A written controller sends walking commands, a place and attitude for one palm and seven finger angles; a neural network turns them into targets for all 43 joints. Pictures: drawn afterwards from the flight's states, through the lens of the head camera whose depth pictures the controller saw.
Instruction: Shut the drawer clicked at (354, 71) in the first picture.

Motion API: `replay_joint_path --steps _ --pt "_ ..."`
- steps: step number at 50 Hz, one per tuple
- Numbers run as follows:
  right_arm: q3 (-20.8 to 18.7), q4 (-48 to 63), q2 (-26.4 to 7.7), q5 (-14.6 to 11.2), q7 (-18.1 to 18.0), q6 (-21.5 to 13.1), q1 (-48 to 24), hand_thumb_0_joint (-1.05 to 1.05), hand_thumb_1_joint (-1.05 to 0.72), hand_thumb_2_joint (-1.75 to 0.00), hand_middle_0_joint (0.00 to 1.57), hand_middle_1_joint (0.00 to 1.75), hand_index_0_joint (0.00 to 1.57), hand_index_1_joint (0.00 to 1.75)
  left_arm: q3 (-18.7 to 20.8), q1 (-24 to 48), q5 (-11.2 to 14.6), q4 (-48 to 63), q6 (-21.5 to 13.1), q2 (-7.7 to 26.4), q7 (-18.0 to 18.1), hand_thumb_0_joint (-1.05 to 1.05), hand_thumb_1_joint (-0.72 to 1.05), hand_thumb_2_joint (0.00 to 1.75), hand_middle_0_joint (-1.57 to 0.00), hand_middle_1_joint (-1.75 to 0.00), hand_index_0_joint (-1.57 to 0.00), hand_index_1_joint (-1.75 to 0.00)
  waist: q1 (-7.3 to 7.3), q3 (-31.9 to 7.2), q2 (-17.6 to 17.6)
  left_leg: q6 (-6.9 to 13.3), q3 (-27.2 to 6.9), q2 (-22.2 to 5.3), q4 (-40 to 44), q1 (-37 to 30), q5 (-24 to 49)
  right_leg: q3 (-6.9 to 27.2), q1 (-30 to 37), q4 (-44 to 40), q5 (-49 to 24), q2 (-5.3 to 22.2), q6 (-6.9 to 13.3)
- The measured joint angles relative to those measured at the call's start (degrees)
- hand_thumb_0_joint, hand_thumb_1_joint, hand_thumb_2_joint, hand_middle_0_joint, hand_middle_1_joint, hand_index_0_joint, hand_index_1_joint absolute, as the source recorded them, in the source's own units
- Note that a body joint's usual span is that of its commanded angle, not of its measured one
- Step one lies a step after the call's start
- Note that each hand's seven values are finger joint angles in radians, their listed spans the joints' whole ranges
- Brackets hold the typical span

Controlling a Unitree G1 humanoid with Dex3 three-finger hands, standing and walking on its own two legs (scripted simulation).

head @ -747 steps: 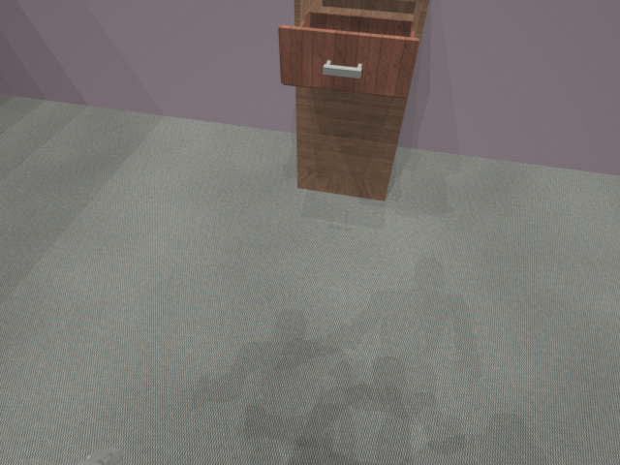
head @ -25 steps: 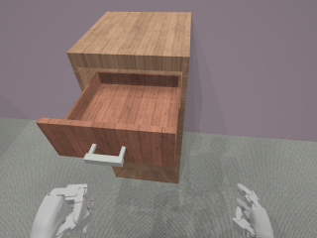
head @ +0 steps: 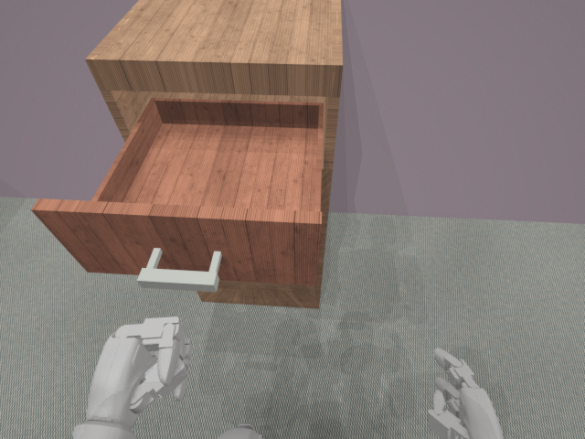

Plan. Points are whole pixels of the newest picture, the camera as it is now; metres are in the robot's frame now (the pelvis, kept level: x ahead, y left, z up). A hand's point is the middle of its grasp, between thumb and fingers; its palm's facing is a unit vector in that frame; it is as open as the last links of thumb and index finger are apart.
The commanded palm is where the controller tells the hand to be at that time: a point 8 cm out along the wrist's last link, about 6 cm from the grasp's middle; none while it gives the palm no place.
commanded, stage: bring the fist close to the handle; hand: left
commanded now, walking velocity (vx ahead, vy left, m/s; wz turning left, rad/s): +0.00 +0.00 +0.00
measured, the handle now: (182, 268) +0.34 +0.17 +0.05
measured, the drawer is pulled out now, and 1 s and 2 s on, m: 0.28 0.28 0.20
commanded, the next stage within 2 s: push the drawer shut in 0.70 s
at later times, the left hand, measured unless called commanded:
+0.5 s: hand (194, 349) +0.22 +0.13 +0.04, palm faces -0.05 -1.00 -0.04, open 3.3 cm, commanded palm +0.20 +0.19 +0.05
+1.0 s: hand (196, 336) +0.24 +0.14 +0.04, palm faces -0.05 -1.00 -0.05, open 3.3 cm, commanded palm +0.23 +0.19 +0.05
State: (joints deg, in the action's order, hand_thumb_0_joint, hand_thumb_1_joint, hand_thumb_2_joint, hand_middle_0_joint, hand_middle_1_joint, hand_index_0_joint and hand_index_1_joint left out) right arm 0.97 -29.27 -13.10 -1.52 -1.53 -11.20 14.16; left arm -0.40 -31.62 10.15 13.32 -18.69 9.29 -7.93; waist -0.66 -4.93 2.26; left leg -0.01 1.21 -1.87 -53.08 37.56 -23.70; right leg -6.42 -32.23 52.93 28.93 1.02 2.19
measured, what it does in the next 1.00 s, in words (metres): stands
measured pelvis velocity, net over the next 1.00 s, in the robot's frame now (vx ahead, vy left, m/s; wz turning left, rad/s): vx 0.00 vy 0.00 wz -0.01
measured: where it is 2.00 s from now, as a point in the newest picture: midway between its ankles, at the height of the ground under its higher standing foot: outside the picture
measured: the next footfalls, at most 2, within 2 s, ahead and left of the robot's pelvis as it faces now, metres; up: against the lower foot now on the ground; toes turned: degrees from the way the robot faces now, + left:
none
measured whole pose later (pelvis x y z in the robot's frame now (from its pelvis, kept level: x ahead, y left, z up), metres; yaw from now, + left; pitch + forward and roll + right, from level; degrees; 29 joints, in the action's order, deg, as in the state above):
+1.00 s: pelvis +0.00 +0.00 -0.02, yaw +0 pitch +13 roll -1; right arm 1.4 -27.5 -13.8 -0.9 -1.1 -5.7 13.6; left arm 0.3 -20.8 9.4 5.0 -20.3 10.5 -4.9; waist -1.7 -6.9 2.1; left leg 0.1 0.8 -2.5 -60.3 46.8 -26.8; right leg -6.5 -41.0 59.4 31.6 0.6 2.2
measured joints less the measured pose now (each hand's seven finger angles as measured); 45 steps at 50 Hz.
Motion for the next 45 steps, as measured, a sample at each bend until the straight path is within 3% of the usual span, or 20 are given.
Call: replay_joint_path --steps 19,45 --pt "-0.04 0.92 -0.24 0.8 0.84 3.15 -0.65 0.01 -0.9 -0.9 0.2 0.3 0.2 0.3 0.09 7.28 -0.97 -6.78 -2.62 0.11 2.33 0.01 0.9 0.9 -1.4 -1.6 -1.4 -1.6 -0.77 -1.55 -0.47 0.25 -0.04 -0.53 -6.91 8.61 -2.52 0.17 -8.41 6.49 2.26 -0.16 -0.06" --pt "0.32 2.54 -0.36 0.66 0.67 5.65 -0.16 0.01 -0.9 -0.9 0.2 0.3 0.2 0.3 -0.22 7.08 -1.27 -5.81 -1.67 0.73 3.67 0.01 0.9 0.9 -1.4 -1.6 -1.4 -1.6 -1.07 -2.01 -0.18 0.14 -0.23 -0.62 -6.91 8.67 -3.02 0.09 -8.32 6.21 2.64 -0.35 -0.04"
